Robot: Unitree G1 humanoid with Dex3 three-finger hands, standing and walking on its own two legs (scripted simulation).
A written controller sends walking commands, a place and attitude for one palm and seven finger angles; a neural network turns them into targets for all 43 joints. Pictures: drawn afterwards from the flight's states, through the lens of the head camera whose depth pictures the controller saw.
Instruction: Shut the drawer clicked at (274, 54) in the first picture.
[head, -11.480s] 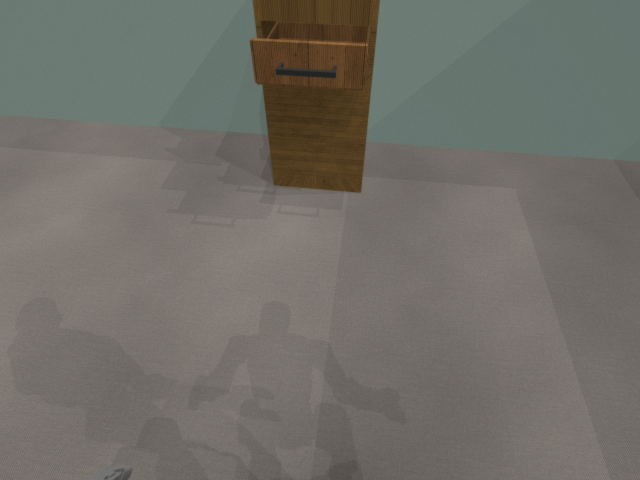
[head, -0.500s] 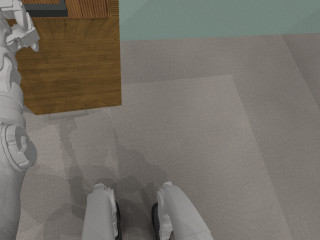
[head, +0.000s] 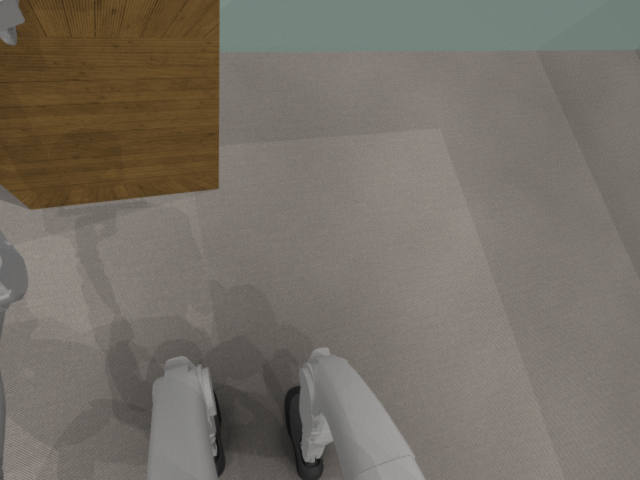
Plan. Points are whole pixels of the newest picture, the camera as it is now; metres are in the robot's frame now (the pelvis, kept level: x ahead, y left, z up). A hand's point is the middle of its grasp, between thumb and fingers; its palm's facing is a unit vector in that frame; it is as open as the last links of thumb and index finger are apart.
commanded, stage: pull the fist back off the drawer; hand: left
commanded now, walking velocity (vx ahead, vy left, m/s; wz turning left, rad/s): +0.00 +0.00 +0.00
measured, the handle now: out of the picture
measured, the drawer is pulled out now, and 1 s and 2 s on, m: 0.00 0.00 0.00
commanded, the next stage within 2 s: draw the hand back to the body in 0.68 s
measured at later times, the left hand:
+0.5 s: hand out of the picture +0.59 +0.23 +0.08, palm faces +0.12 -0.99 -0.01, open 3.1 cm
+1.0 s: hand out of the picture +0.52 +0.22 +0.12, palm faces +0.11 -0.99 -0.06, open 3.3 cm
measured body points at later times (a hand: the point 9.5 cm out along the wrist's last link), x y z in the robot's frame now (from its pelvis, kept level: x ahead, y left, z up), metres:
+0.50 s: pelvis +0.01 +0.01 +0.01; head +0.20 +0.06 +0.41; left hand +0.58 +0.28 +0.09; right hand -0.02 -0.24 -0.08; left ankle +0.09 +0.10 -0.57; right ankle +0.04 -0.12 -0.57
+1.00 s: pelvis +0.06 +0.00 +0.07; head +0.20 +0.01 +0.49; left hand +0.51 +0.28 +0.12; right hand +0.10 -0.26 -0.05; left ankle +0.09 +0.10 -0.57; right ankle +0.04 -0.12 -0.57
